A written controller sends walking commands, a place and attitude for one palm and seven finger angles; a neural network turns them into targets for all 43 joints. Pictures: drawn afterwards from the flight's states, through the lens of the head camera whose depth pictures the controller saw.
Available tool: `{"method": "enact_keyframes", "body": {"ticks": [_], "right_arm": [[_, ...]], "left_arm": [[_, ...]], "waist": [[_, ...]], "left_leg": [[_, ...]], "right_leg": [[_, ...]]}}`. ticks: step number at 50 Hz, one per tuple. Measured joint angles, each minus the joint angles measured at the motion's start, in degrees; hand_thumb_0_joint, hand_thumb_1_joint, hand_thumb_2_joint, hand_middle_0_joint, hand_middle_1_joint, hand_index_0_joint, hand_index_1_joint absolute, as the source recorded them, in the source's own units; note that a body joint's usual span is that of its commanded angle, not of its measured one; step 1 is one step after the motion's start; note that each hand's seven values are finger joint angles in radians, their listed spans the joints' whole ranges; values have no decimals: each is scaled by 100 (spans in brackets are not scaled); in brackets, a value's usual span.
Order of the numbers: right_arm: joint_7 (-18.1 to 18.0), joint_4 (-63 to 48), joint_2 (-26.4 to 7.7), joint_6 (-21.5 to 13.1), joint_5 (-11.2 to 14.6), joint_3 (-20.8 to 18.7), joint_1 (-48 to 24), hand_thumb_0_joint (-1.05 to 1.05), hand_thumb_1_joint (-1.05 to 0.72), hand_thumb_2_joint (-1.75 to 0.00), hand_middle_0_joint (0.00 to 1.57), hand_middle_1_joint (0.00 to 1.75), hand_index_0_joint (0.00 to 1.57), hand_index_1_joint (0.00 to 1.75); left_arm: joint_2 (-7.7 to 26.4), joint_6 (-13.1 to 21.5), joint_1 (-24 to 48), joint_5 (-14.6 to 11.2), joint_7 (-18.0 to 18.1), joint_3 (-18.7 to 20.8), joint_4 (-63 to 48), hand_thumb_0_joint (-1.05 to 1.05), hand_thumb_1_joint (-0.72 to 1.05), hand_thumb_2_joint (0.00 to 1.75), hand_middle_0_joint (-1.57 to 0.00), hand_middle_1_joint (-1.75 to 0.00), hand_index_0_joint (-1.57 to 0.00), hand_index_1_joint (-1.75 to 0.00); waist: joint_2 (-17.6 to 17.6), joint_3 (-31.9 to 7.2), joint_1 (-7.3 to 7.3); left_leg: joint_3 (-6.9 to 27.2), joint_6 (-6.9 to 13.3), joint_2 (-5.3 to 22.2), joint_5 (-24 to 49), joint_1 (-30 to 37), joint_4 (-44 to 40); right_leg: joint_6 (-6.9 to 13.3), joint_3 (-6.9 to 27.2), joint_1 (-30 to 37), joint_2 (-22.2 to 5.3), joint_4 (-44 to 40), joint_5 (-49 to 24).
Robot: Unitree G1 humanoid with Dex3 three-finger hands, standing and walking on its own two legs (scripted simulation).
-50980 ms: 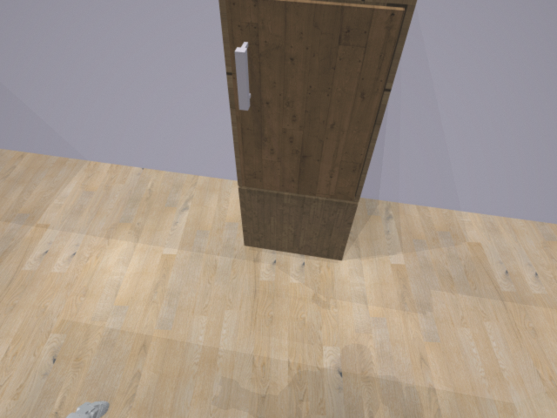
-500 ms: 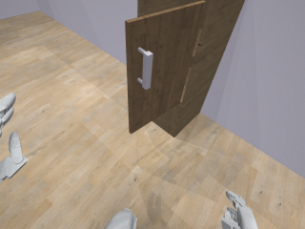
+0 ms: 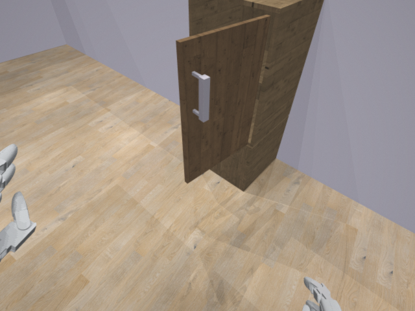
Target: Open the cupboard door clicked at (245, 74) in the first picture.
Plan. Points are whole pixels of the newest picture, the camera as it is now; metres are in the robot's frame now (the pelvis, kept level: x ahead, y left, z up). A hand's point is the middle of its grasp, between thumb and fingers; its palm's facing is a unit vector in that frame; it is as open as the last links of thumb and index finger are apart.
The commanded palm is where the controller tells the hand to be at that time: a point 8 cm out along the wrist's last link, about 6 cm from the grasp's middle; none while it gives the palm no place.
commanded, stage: stop stepping back and stand still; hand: left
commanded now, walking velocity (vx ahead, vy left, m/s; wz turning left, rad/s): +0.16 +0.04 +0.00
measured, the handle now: (199, 96) +0.71 +0.07 +0.06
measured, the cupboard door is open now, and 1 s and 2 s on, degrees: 83 83 83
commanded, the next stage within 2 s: let the arm hang, fingers relaxed in 0.12 s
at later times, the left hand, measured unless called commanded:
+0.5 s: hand out of the picture +0.08 +0.18 -0.17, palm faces +0.08 -0.98 -0.15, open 7.2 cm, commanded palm none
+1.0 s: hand out of the picture -0.03 +0.22 -0.16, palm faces +0.07 -0.96 -0.27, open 7.4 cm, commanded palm none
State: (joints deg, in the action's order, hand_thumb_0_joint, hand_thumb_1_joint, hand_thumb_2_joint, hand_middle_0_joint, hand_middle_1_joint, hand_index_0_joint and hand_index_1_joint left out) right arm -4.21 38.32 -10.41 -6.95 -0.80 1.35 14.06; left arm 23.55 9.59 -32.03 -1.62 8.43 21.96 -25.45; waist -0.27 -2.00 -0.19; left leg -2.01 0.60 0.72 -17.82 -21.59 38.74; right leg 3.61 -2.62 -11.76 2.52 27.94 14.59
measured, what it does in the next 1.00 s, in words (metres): stands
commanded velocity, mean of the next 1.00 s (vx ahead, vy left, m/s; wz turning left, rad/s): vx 0.01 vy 0.00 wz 0.00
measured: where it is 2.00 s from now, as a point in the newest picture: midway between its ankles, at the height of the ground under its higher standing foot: outside the picture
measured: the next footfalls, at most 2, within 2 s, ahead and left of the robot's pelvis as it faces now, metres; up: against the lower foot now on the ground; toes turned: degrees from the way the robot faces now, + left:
none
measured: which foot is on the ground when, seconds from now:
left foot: down 0.00-1.00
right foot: down 0.00-1.00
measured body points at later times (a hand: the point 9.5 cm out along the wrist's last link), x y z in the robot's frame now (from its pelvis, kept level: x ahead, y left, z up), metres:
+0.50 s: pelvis +0.01 +0.01 -0.01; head +0.01 +0.02 +0.44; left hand +0.08 +0.23 -0.15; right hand +0.09 -0.22 -0.15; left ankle +0.05 +0.12 -0.74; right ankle +0.00 -0.09 -0.74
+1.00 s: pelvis +0.00 +0.02 +0.01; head +0.01 +0.00 +0.46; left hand -0.03 +0.27 -0.14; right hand +0.02 -0.22 -0.16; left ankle +0.05 +0.12 -0.74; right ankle +0.00 -0.09 -0.74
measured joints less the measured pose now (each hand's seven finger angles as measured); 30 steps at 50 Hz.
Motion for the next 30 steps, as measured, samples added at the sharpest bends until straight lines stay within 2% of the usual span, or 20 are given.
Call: {"method": "enact_keyframes", "body": {"ticks": [2,4,6,8,11,12,13,16,19,22,24,25,30], "right_arm": [[-17,61,-93,20,20,-42,49,1,-90,-89,21,30,21,30],[-59,73,-205,10,33,-76,118,1,-90,-89,21,30,21,30],[-106,59,-311,-19,41,-129,132,1,-90,-89,21,30,21,30],[-137,67,-317,-25,53,-151,80,1,-90,-89,20,30,21,30],[-141,-26,-232,-90,45,-136,54,1,-90,-89,20,30,21,30],[-40,76,-234,-233,40,-173,30,1,-90,-89,20,30,20,30],[86,209,-275,-234,40,-213,-17,1,-90,-89,20,30,20,30],[297,652,-401,180,6,-229,-248,1,-90,-89,20,30,20,30],[399,953,-341,529,-57,-179,-340,1,-90,-89,20,30,20,30],[433,1221,-173,718,-92,-125,-303,1,-90,-89,20,30,20,30],[420,1437,-68,756,-95,-69,-220,1,-90,-89,20,30,20,30],[399,1551,-15,759,-89,-53,-150,1,-90,-89,20,30,20,30],[315,2134,70,831,-73,-75,93,1,-92,-89,20,30,21,30]], "left_arm": [[-69,37,71,3,17,-37,47,2,89,89,-21,-30,-21,-30],[-137,66,175,10,48,-51,77,2,89,89,-21,-30,-21,-30],[-191,103,295,4,72,-33,82,2,89,89,-21,-30,-21,-30],[-208,138,323,-3,83,53,125,2,89,89,-21,-30,-21,-30],[-144,151,295,44,88,181,188,2,89,89,-21,-30,-21,-30],[-104,245,423,122,16,84,478,2,89,90,-21,-30,-21,-30],[-96,164,663,196,-142,-128,969,1,89,90,-21,-30,-20,-30],[-372,-538,1405,305,-543,-922,2970,1,90,90,-20,-30,-20,-30],[-772,-1015,1796,340,-730,-1589,4947,1,91,90,-19,-30,-19,-30],[-1184,-1235,1844,311,-792,-2052,6439,1,91,90,-19,-29,-19,-30],[-1451,-1299,1778,265,-812,-2250,7206,1,91,89,-20,-29,-19,-30],[-1531,-1242,1771,161,-697,-2099,7432,0,95,89,-20,-30,-20,-30],[-1280,-1074,1683,187,-703,-2038,8202,-3,102,89,-21,-30,-21,-30]], "waist": [[37,-48,-25],[48,-71,-3],[30,-13,25],[120,52,14],[180,80,74],[133,60,69],[50,16,38],[-246,-89,3],[-307,0,121],[-100,234,222],[64,354,238],[111,400,221],[109,553,30]], "left_leg": [[-33,10,37,-151,30,171],[-77,50,99,-85,287,-278],[-56,75,115,396,441,-623],[-143,59,52,494,480,-585],[-191,53,-16,464,514,-727],[-166,49,-23,480,441,-724],[-138,47,-36,491,336,-683],[-62,50,-47,474,91,-521],[19,43,-49,386,47,-341],[20,68,-63,354,219,-350],[8,58,-72,414,353,-522],[45,53,-63,464,375,-610],[126,41,-40,757,499,-1090]], "right_leg": [[-30,-5,4,-23,85,109],[-71,-65,0,-48,219,222],[-119,-129,-42,-73,449,365],[-180,-46,-57,-150,582,446],[-263,23,-103,-204,586,479],[-269,-10,-157,-215,572,356],[-249,-42,-233,-226,587,357],[-185,-120,-405,-235,672,454],[-149,-202,-372,-233,749,522],[-152,-203,-204,-245,747,560],[-195,-189,-86,-251,598,496],[-195,-225,-31,-231,464,428],[-173,-301,182,-170,-182,65]]}}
